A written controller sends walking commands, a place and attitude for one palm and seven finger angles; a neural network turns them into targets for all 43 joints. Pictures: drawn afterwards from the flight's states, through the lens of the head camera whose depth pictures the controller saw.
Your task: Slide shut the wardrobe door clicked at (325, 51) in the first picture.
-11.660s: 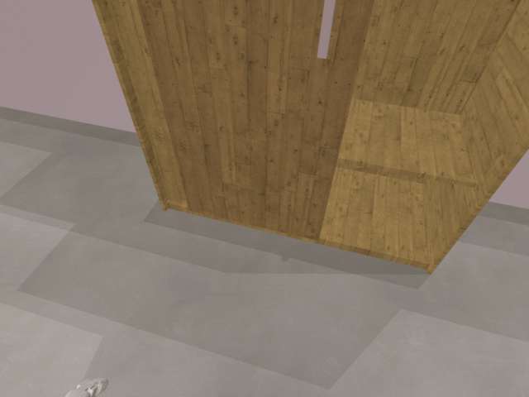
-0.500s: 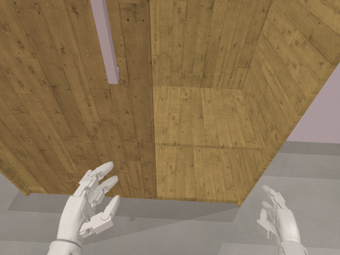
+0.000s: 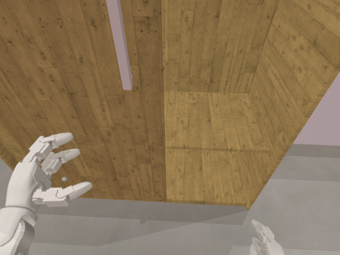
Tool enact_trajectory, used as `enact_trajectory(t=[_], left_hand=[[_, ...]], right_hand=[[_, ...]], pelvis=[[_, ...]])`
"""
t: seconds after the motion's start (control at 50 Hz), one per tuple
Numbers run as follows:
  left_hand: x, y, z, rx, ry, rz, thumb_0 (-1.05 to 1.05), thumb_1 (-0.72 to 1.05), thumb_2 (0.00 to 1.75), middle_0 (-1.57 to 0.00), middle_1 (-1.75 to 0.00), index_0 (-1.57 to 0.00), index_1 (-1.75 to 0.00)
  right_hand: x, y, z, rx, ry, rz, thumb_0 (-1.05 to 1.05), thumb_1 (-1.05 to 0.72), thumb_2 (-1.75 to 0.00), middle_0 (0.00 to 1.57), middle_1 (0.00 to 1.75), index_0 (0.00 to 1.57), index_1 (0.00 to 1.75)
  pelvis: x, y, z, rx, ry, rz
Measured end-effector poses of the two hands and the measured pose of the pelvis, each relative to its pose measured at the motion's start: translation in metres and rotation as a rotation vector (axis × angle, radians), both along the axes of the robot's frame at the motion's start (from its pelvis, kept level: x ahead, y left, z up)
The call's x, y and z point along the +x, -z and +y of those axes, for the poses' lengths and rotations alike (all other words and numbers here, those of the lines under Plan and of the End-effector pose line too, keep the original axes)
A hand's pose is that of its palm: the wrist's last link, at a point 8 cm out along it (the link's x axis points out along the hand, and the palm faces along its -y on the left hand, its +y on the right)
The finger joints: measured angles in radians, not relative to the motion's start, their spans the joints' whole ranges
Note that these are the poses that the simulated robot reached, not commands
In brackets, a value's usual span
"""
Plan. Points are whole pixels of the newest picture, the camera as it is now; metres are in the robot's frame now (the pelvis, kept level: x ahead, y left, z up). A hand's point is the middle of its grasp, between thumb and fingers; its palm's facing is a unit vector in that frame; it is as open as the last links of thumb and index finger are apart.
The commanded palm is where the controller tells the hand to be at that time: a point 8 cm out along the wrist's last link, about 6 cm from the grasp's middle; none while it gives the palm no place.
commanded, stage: raise the hand with hooked fingers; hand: left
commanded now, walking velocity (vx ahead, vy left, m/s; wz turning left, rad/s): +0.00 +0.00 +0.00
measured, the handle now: (122, 40) +0.55 +0.15 +0.26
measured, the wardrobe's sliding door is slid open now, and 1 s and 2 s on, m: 0.49 0.49 0.49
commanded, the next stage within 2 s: move the hooked fingers beside the handle in 1.18 s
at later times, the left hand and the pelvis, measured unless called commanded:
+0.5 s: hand (7, 133) +0.25 +0.28 +0.24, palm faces +0.14 -0.98 -0.14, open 13.9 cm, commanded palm +0.21 +0.31 +0.24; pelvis +0.00 +0.00 +0.01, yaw +2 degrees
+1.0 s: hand (29, 117) +0.27 +0.25 +0.25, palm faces +0.03 -0.98 -0.18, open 14.0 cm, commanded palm +0.24 +0.31 +0.28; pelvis +0.01 -0.01 +0.01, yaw +1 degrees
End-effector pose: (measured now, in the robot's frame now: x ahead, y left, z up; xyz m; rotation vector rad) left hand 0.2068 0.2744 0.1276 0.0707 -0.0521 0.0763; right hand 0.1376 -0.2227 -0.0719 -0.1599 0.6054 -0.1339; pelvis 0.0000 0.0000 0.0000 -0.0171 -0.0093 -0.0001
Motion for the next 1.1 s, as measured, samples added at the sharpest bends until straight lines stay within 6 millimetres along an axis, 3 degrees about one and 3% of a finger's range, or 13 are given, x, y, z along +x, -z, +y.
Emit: enact_trajectory(t=[0.08,0.18,0.26,0.38,0.44,0.6,0.76,0.8,0.86,0.92,0.96,1.04,1.1], left_hand=[[-0.012,-0.027,0.014,0.037,-0.042,-0.105,0.0,-0.06,0.48,-0.27,-0.92,-0.27,-0.92],[-0.007,-0.034,0.017,0.045,0.022,-0.07,0.0,-0.18,0.43,-0.28,-1.0,-0.28,-1.0],[0.0,-0.049,0.024,0.077,0.026,-0.058,0.0,-0.28,0.39,-0.29,-1.06,-0.29,-1.06],[0.003,-0.097,0.046,0.089,-0.041,-0.183,-0.01,-0.41,0.34,-0.3,-1.14,-0.3,-1.14],[0.007,-0.111,0.055,0.086,-0.056,-0.179,-0.01,-0.45,0.32,-0.3,-1.17,-0.3,-1.17],[0.021,-0.119,0.054,0.101,-0.023,-0.071,-0.01,-0.49,0.3,-0.31,-1.2,-0.3,-1.2],[0.026,-0.176,0.068,0.135,-0.051,-0.201,-0.01,-0.5,0.3,-0.31,-1.2,-0.31,-1.2],[0.032,-0.174,0.072,0.125,-0.059,-0.168,-0.01,-0.5,0.3,-0.31,-1.2,-0.31,-1.2],[0.043,-0.152,0.068,0.107,-0.041,-0.061,-0.01,-0.5,0.3,-0.31,-1.2,-0.3,-1.2],[0.049,-0.126,0.052,0.086,0.013,0.022,-0.01,-0.5,0.3,-0.3,-1.2,-0.3,-1.2],[0.049,-0.12,0.039,0.093,0.047,0.009,-0.01,-0.5,0.3,-0.3,-1.2,-0.3,-1.2],[0.038,-0.145,0.029,0.132,0.049,-0.16,-0.02,-0.5,0.3,-0.31,-1.2,-0.31,-1.2],[0.033,-0.167,0.043,0.118,-0.013,-0.246,-0.01,-0.5,0.3,-0.31,-1.2,-0.31,-1.2]], right_hand=[[0.003,-0.006,-0.009,-0.045,-0.031,-0.012,0.01,-0.9,-0.9,0.2,0.3,0.2,0.3],[0.021,-0.016,-0.009,-0.071,-0.055,-0.067,0.01,-0.9,-0.9,0.2,0.3,0.2,0.3],[0.04,-0.028,0.001,-0.056,-0.075,-0.137,0.01,-0.9,-0.9,0.2,0.3,0.2,0.3],[0.062,-0.04,0.021,-0.01,-0.134,-0.197,0.01,-0.9,-0.9,0.2,0.3,0.2,0.3],[0.069,-0.039,0.028,0.011,-0.161,-0.19,0.01,-0.9,-0.9,0.2,0.3,0.2,0.3],[0.071,-0.03,0.024,0.021,-0.178,-0.129,0.01,-0.9,-0.9,0.2,0.3,0.2,0.3],[0.068,-0.025,0.006,0.012,-0.154,-0.101,0.01,-0.9,-0.9,0.2,0.3,0.2,0.3],[0.067,-0.023,0.0,0.016,-0.143,-0.092,0.01,-0.9,-0.9,0.2,0.3,0.2,0.3],[0.065,-0.019,-0.009,0.017,-0.125,-0.077,0.01,-0.9,-0.9,0.2,0.3,0.2,0.3],[0.063,-0.017,-0.016,0.011,-0.109,-0.068,0.01,-0.9,-0.9,0.2,0.3,0.2,0.3],[0.063,-0.019,-0.019,0.003,-0.1,-0.073,0.01,-0.9,-0.9,0.2,0.3,0.2,0.3],[0.066,-0.026,-0.017,-0.002,-0.091,-0.107,0.01,-0.9,-0.9,0.2,0.3,0.2,0.3],[0.07,-0.027,-0.014,0.007,-0.101,-0.118,0.01,-0.9,-0.9,0.19,0.3,0.2,0.3]], pelvis=[[0.001,-0.003,0.005,-0.006,-0.015,-0.018],[-0.003,-0.006,0.009,-0.006,-0.028,-0.045],[-0.004,-0.009,0.009,0.001,-0.028,-0.059],[-0.002,-0.012,0.005,0.005,-0.031,-0.078],[-0.002,-0.012,0.002,0.006,-0.036,-0.081],[-0.002,-0.013,-0.004,0.008,-0.043,-0.075],[0.005,-0.014,-0.01,0.009,-0.045,-0.071],[0.005,-0.013,-0.012,0.01,-0.044,-0.062],[0.003,-0.012,-0.013,0.011,-0.04,-0.05],[0.003,-0.012,-0.013,0.012,-0.036,-0.046],[0.006,-0.012,-0.013,0.014,-0.03,-0.047],[0.013,-0.013,-0.015,0.015,-0.024,-0.059],[0.015,-0.013,-0.017,0.013,-0.03,-0.067]])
